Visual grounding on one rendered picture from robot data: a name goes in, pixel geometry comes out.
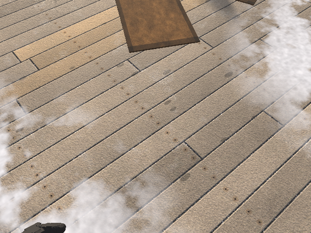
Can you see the robot left hand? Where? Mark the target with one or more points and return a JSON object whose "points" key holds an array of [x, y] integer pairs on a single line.
{"points": [[53, 227]]}

